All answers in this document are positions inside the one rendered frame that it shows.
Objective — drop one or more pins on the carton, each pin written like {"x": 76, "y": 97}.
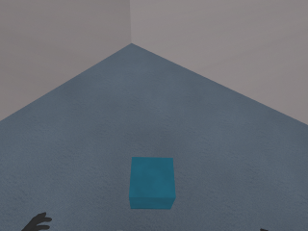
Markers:
{"x": 152, "y": 183}

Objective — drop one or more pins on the robot left hand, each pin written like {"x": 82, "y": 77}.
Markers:
{"x": 39, "y": 218}

